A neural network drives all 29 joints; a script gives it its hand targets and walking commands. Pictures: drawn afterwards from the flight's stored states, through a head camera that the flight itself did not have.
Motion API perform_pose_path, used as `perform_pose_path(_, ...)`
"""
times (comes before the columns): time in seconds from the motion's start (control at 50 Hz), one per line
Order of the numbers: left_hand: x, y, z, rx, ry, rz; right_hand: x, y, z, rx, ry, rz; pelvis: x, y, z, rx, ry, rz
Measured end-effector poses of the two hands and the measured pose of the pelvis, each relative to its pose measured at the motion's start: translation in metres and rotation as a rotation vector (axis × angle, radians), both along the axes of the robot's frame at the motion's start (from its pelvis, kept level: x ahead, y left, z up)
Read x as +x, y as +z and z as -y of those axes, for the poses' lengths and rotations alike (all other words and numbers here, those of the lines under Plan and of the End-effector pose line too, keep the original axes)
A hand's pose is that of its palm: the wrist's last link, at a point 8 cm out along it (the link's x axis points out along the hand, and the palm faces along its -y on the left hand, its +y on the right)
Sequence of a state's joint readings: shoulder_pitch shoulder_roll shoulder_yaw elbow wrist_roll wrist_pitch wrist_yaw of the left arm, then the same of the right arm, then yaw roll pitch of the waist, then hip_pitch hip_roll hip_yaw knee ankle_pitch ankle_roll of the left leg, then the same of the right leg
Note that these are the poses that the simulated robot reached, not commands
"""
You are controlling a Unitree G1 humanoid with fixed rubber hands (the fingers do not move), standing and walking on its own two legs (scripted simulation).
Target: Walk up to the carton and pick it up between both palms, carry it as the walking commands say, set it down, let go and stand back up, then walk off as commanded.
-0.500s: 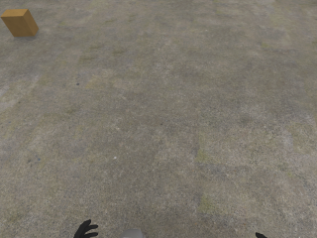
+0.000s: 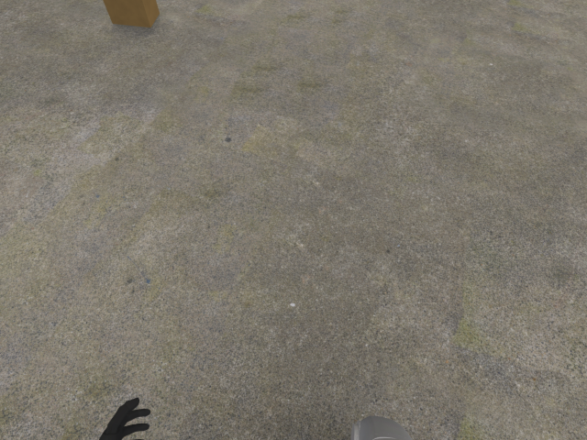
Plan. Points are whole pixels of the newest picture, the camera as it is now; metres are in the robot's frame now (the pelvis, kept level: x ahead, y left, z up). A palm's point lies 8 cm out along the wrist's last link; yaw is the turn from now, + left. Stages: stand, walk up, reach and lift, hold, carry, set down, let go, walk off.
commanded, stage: walk up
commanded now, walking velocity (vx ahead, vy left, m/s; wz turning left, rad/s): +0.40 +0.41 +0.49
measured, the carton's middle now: out of the picture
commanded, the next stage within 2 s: none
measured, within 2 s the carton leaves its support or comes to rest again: neither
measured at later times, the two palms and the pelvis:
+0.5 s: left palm out of the picture +0.21 +0.50 -0.16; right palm (304, 275) +0.38 -0.01 -0.12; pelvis +0.25 +0.23 -0.02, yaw +15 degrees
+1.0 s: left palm out of the picture +0.49 +0.61 -0.11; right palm (224, 153) +0.65 +0.15 -0.11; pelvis +0.51 +0.37 +0.01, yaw +20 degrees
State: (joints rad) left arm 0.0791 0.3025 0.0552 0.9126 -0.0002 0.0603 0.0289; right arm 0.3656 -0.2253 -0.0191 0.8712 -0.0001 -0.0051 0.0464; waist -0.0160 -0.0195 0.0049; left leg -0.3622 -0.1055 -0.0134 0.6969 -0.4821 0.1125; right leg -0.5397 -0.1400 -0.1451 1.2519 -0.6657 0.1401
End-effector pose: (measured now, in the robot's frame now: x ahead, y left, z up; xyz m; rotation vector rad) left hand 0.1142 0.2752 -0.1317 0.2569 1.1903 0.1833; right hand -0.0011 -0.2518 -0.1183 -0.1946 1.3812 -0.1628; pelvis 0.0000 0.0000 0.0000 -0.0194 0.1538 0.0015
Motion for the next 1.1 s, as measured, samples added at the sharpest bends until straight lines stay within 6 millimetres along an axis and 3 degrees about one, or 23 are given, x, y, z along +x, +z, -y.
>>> perform_pose_path(0.1,0.080,0.019,-0.021,0.001,-0.025,0.140,0.005,-0.013,-0.044,0.037,-0.001,-0.139,0.044,-0.002,-0.037,0.006,0.070,-0.004)
perform_pose_path(0.16,0.100,0.024,-0.045,0.029,0.022,0.178,0.042,-0.027,-0.068,0.065,0.036,-0.157,0.076,-0.007,-0.058,0.007,0.115,0.023)
perform_pose_path(0.22,0.086,0.023,-0.081,0.053,0.124,0.157,0.113,-0.031,-0.091,0.060,0.111,-0.077,0.107,-0.007,-0.080,-0.019,0.182,0.072)
perform_pose_path(0.32,0.039,0.005,-0.135,0.048,0.265,-0.013,0.264,-0.011,-0.135,0.018,0.177,0.187,0.162,-0.005,-0.124,-0.005,0.211,0.148)
perform_pose_path(0.38,0.033,-0.015,-0.162,-0.005,0.292,-0.104,0.335,-0.001,-0.176,0.014,0.225,0.301,0.194,-0.014,-0.161,-0.009,0.217,0.161)
perform_pose_path(0.42,0.041,-0.030,-0.183,-0.038,0.298,-0.143,0.367,-0.003,-0.204,0.002,0.252,0.343,0.215,-0.023,-0.189,0.003,0.223,0.157)
perform_pose_path(0.46,0.062,-0.034,-0.204,-0.058,0.309,-0.150,0.380,-0.005,-0.228,0.001,0.283,0.321,0.232,-0.023,-0.211,0.003,0.241,0.139)
perform_pose_path(0.52,0.112,-0.021,-0.231,-0.066,0.291,-0.104,0.376,-0.005,-0.253,0.010,0.310,0.205,0.258,-0.012,-0.235,-0.001,0.263,0.088)
perform_pose_path(0.66,0.259,0.019,-0.280,-0.050,0.211,0.118,0.355,-0.001,-0.281,0.004,0.268,-0.051,0.328,0.005,-0.280,0.029,0.294,0.047)
perform_pose_path(0.74,0.342,0.030,-0.294,-0.053,0.175,0.226,0.376,-0.006,-0.296,0.016,0.245,-0.117,0.376,0.003,-0.298,0.035,0.291,0.050)
perform_pose_path(0.78,0.373,0.031,-0.298,-0.050,0.175,0.265,0.402,-0.012,-0.304,0.024,0.254,-0.114,0.403,-0.001,-0.305,0.045,0.300,0.061)
perform_pose_path(0.82,0.388,0.030,-0.304,-0.049,0.197,0.276,0.441,-0.017,-0.314,0.026,0.271,-0.077,0.427,-0.003,-0.313,0.048,0.318,0.089)
perform_pose_path(0.98,0.375,0.024,-0.330,-0.103,0.312,0.118,0.635,0.009,-0.395,0.055,0.344,0.256,0.505,0.015,-0.364,0.032,0.340,0.189)
perform_pose_path(1.04,0.382,0.012,-0.351,-0.131,0.336,0.065,0.683,0.017,-0.427,0.047,0.365,0.321,0.531,0.012,-0.391,0.012,0.342,0.203)
perform_pose_path(1.1,0.403,-0.003,-0.381,-0.151,0.334,0.027,0.707,0.017,-0.452,0.023,0.359,0.328,0.557,0.005,-0.418,0.002,0.332,0.195)
